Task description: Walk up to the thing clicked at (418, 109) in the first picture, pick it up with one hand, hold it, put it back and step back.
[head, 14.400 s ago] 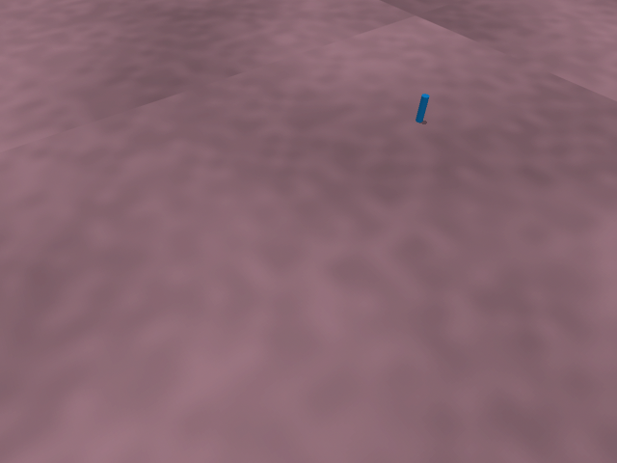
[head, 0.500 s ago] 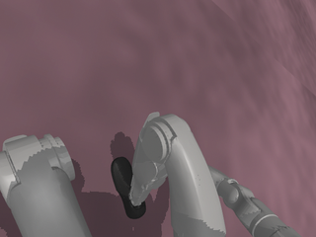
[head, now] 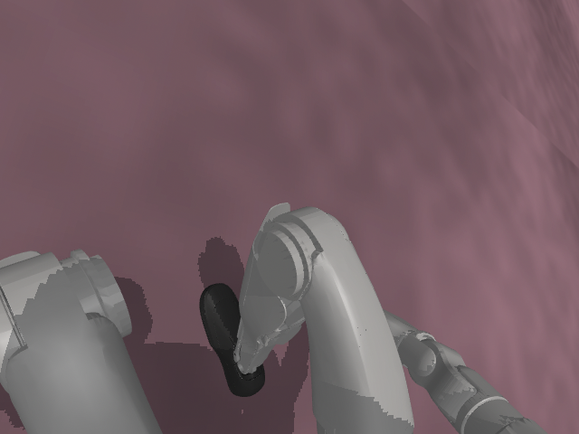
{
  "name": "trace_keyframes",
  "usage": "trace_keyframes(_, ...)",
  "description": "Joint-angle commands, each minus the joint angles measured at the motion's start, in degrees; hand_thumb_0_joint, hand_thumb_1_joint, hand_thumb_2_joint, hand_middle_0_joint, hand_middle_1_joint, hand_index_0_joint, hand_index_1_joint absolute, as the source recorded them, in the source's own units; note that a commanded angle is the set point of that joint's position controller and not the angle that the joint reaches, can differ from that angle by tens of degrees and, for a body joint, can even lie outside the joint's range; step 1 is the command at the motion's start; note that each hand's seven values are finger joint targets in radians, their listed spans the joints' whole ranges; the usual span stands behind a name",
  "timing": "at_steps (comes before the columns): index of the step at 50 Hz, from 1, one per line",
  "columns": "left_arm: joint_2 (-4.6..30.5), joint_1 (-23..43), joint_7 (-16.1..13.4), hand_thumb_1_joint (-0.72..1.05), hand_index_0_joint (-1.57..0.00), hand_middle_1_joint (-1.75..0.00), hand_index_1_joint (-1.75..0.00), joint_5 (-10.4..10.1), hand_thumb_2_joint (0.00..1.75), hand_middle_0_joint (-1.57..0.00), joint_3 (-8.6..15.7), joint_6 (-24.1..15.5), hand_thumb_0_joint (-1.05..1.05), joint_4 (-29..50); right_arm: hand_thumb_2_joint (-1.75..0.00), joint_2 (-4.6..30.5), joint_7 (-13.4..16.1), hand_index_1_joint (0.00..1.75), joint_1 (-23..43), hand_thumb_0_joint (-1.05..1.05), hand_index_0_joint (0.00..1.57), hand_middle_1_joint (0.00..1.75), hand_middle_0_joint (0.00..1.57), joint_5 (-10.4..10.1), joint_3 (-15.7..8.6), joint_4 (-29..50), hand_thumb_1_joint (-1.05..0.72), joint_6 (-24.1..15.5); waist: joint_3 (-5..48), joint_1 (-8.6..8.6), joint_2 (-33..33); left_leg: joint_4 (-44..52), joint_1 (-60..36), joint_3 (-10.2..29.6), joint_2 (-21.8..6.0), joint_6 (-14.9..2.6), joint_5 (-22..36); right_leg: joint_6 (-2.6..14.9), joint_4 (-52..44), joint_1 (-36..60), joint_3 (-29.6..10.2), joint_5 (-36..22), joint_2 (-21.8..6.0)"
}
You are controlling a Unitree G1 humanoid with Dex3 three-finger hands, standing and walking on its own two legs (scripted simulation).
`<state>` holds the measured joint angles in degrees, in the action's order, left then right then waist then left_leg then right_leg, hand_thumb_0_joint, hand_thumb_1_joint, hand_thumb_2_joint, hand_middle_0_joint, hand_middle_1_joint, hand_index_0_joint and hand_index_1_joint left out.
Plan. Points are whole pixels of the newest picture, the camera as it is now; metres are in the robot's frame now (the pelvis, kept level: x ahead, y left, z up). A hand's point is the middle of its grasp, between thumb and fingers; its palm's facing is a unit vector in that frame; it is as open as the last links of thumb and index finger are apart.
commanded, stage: settle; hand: left
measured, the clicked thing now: out of the picture +0.41 +0.29 -0.20
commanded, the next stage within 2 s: lift in 1.72 s
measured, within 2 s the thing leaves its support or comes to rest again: leaves its support in 0.12 s
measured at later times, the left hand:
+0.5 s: hand out of the picture +0.39 +0.31 -0.09, palm faces +0.35 -0.94 +0.00, open 5.3 cm
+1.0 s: hand out of the picture +0.39 +0.31 +0.00, palm faces +0.33 -0.94 -0.04, open 5.3 cm
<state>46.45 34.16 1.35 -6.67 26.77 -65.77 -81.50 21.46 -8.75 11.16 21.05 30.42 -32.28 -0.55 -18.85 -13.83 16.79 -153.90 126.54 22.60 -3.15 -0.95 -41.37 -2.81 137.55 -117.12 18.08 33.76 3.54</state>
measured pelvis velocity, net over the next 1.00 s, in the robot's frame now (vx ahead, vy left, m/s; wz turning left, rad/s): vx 0.02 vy -0.01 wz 0.14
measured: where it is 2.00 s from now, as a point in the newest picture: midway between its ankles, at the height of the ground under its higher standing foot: (174, 398)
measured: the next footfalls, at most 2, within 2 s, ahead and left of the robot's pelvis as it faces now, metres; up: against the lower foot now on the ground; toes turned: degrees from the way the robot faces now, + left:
none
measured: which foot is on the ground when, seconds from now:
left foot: down 0.00-1.00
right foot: down 0.00-1.00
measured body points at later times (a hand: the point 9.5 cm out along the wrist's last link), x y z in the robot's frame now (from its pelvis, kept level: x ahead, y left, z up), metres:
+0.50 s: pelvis +0.00 +0.00 +0.02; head +0.19 +0.18 +0.38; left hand +0.37 +0.36 -0.09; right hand +0.21 -0.23 -0.03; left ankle +0.08 +0.12 -0.25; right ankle +0.15 -0.11 -0.25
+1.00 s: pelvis +0.02 -0.01 +0.05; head +0.21 +0.10 +0.44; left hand +0.37 +0.36 +0.00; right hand +0.23 -0.24 -0.06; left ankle +0.08 +0.12 -0.25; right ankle +0.15 -0.11 -0.25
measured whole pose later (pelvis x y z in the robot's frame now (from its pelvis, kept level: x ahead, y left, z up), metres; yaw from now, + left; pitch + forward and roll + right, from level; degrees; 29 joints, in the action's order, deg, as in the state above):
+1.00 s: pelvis +0.02 -0.01 +0.05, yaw +8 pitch +28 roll -10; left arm 27.7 28.7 9.9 -10.3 20.9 -39.4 -47.7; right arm 17.4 -6.0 -1.2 6.0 8.7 -35.9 2.9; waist 2.1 -6.9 2.1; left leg -140.4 129.1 9.5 -2.8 -0.6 -40.7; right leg 0.5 133.8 -123.7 8.9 38.8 -0.7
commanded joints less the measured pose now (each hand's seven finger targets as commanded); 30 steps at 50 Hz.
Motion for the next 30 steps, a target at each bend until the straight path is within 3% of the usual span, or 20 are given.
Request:
trace_keyframes(1, 8.75, 10.52, 0.61, 0.69, -1.26, -1.35, -1.38, 0.44, 1.33, -1.28, -0.46, -4.13, 0.0, 10.19, -0.9, 21.08, 1.52, 0.3, -0.86, 0.0, 0.2, 0.3, 0.2, 0.32, -7.78, 0.75, -0.88, 0.77, 32.66, -5.91, -34.84, 21.16, -23.44, -4.77, -2.41, 3.01, 7.46, 3.21, -8.49, 13.84, 3.35, -8.74, 2.52)
trace_keyframes(3, 8.29, 10.3, 0.97, 0.76, -1.24, -1.31, -1.34, 0.66, 1.31, -1.27, -0.91, -3.34, 0.0, 11.3, -0.9, 21.02, 1.55, 0.3, -1.44, 0.0, 0.2, 0.3, 0.2, 0.16, -8.03, 0.75, -0.87, 1.05, 33.21, -5.91, -35.79, 21.81, -24.18, -4.7, -2.47, 3.2, 7.95, 3.21, -8.48, 14.05, 3.36, -9.01, 2.39)
trace_keyframes(4, 9.45, 9.32, 0.9, 0.73, -1.28, -1.37, -1.4, 0.71, 1.35, -1.31, 0.19, -2.73, 0.0, 12.49, -0.9, 20.8, 1.58, 0.3, -1.91, 0.0, 0.2, 0.3, 0.2, -0.04, -8.39, 0.41, -0.87, 1.14, 33.64, -4.81, -36.22, 21.67, -24.13, -5.18, -2.43, 3.11, 8.44, 3.31, -8.57, 13.96, 2.9, -9.37, 2.43)
trace_keyframes(6, 8.83, 9.83, 0.88, 0.64, -1.35, -1.45, -1.48, 0.6, 1.42, -1.37, -0.1, -1.74, 0.0, 14.79, -0.9, 20.61, 1.49, 0.3, -1.99, 0.0, 0.2, 0.3, 0.2, -0.3, -8.79, 0.87, -0.87, 1.31, 34.37, -4.81, -36.2, 22.03, -23.92, -5.22, -2.38, 3.12, 8.62, 3.36, -8.54, 13.58, 2.87, -9.49, 2.29)
trace_keyframes(7, 9.5, 9.3, 0.75, 0.61, -1.36, -1.46, -1.49, 0.13, 1.41, -1.38, 0.62, -1.28, 0.0, 16.35, -0.9, 20.44, 1.46, 0.3, -2.42, 0.0, 0.2, 0.3, 0.2, -0.53, -9.05, 0.84, -0.87, 1.31, 35.16, -3.99, -36.6, 21.85, -23.64, -5.95, -2.2, 2.91, 8.6, 3.42, -8.88, 14.52, 2.36, -9.52, 2.31)
trace_keyframes(10, 6.04, 9.04, 0.63, 0.58, -1.39, -1.5, -1.53, -1.01, 1.44, -1.41, -0.28, 0.32, 0.0, 18.61, -0.9, 20.26, 1.2, 0.3, -3.44, 0.0, 0.2, 0.3, 0.2, -1.25, -10.48, 0.85, -0.87, 1.38, 36.74, -3.97, -36.04, 22.34, -23.74, -6.14, -1.96, 2.93, 7.96, 3.48, -9.16, 13.88, 2.2, -9.11, 2.22)
trace_keyframes(14, 3.47, 9.42, 1.73, 0.61, -1.4, -1.51, -1.53, -0.73, 1.43, -1.42, -3.41, 2.48, 0.0, 22.87, -0.9, 19.61, 1.1, 0.3, -4.5, 0.0, 0.2, 0.3, 0.2, -2.58, -12.45, 0.43, -0.87, 1.39, 37.62, -3.6, -35.89, 23.32, -22.62, -6.69, -1.65, 2.65, 6.44, 3.67, -9.4, 12.1, 1.45, -8.2, 1.87)
trace_keyframes(15, 3.94, 7.87, 1.93, 0.59, -1.4, -1.5, -1.53, -0.6, 1.43, -1.42, -2.84, 3.3, 0.0, 23.65, -0.9, 19.06, 1.07, 0.3, -5.07, 0.0, 0.2, 0.3, 0.2, -2.96, -12.98, 0.51, -0.87, 1.42, 39.03, -2.78, -35.04, 23.1, -21.99, -7.42, -1.44, 2.3, 6.54, 3.71, -9.86, 13.23, 0.95, -8.31, 1.93)
trace_keyframes(16, 2.35, 8.43, 2.36, 0.59, -1.39, -1.48, -1.51, -0.7, 1.41, -1.41, -4.49, 4.1, 0.0, 24.11, -0.9, 18.83, 1.1, 0.3, -5.44, 0.0, 0.2, 0.3, 0.2, -3.23, -13.39, 0.35, -0.87, 1.43, 38.87, -2.82, -34.63, 22.95, -21.08, -8.02, -1.23, 2.13, 6.27, 3.73, -10.29, 13.24, 0.55, -8.3, 1.96)
trace_keyframes(21, 1.14, 8.25, 2.7, 0.56, -1.39, -1.48, -1.5, -1.96, 1.39, -1.4, -2.73, 7.61, 0.0, 30.1, -0.9, 18.07, 1.19, 0.3, -7.29, 0.0, 0.2, 0.3, 0.2, -5.34, -16.44, 0.48, -0.87, 1.42, 40.82, -0.04, -34.97, 25.41, -21.03, -8.59, -0.94, 1.8, 2.92, 4.08, -10.78, 10.04, -0.58, -5.17, 1.44)
trace_keyframes(22, -0.05, 8.47, 2.74, 0.55, -1.39, -1.49, -1.51, -1.89, 1.4, -1.4, -3.86, 8.32, 0.0, 31.37, -0.9, 17.69, 1.08, 0.3, -7.22, 0.0, 0.2, 0.3, 0.2, -5.81, -17.1, 0.51, -0.87, 1.38, 40.8, 0.42, -35.21, 26.16, -20.55, -8.6, -0.9, 1.79, 1.43, 4.22, -10.72, 8.66, -0.74, -3.95, 1.32)
trace_keyframes(23, 0.07, 8.37, 2.73, 0.55, -1.41, -1.51, -1.53, -2.07, 1.41, -1.42, -3.08, 8.98, 0.0, 33.19, -0.9, 17.6, 1.12, 0.3, -7.79, 0.0, 0.2, 0.3, 0.2, -6.29, -17.7, 0.7, -0.87, 1.38, 41.84, 0.87, -35.7, 26.89, -21.43, -8.35, -0.88, 1.85, 1.48, 4.29, -10.46, 8.29, -0.82, -3.99, 1.12)
trace_keyframes(25, -1.55, 7.76, 3.15, 0.56, -1.41, -1.5, -1.52, -1.46, 1.4, -1.42, -4.51, 10.65, 0.0, 36.31, -0.9, 16.85, 1.17, 0.3, -9.07, 0.0, 0.2, 0.3, 0.2, -7.09, -18.98, 0.6, -0.87, 1.66, 44.41, 1.74, -37.82, 28.12, -23.77, -8.64, -0.79, 2.24, 3.36, 4.62, -10.03, 7.3, -1.47, -5.06, 0.8)
trace_keyframes(28, -4.53, 8.88, 4.18, 0.63, -1.42, -1.51, -1.53, -0.86, 1.41, -1.43, -7.43, 13.6, 0.0, 39.7, -0.9, 15.59, 1.54, 0.3, -10.37, 0.0, 0.2, 0.3, 0.2, -8.7, -20.87, 0.81, -0.87, 2.02, 44.8, 1.88, -37.88, 29.93, -22.8, -9.45, -0.39, 1.86, 1.36, 4.87, -10.87, 5.6, -2.52, -3.41, 0.38)
trace_keyframes(30, -5.26, 8.44, 4.4, 0.59, -1.4, -1.48, -1.51, -1.26, 1.39, -1.42, -6.99, 15.59, 0.0, 39.91, -0.9, 14.66, 1.77, 0.3, -11.74, 0.0, 0.2, 0.3, 0.2, -9.56, -21.8, 0.29, -0.87, 2.14, 45.54, 2.16, -35.1, 29.22, -20.87, -10.77, 0.04, 1.34, 1.92, 4.79, -12.06, 6.83, -3.32, -3.47, 0.43)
